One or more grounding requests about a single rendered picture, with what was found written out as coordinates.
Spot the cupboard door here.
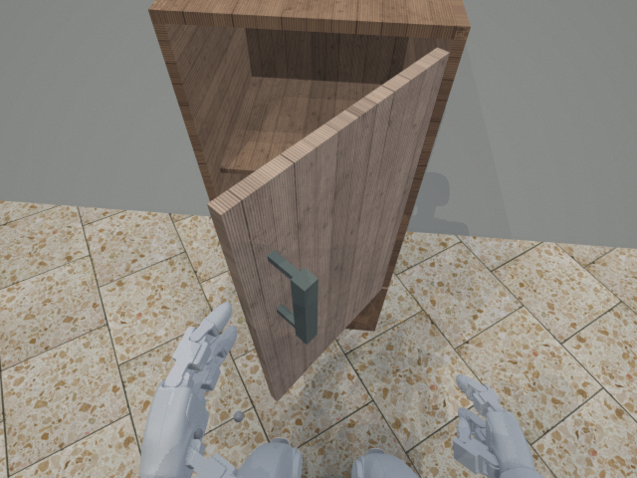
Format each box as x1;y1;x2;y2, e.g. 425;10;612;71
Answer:
207;47;450;402

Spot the robot left thigh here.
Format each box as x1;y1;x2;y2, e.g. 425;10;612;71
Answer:
236;442;303;478

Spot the left robot hand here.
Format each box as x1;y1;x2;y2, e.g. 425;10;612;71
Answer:
139;302;238;478

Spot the right robot hand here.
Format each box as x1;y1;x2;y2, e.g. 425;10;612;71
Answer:
453;374;536;478

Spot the robot right shin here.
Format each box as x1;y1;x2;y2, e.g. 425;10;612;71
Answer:
364;448;384;457

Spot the handle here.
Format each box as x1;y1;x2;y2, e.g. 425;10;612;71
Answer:
268;250;319;345

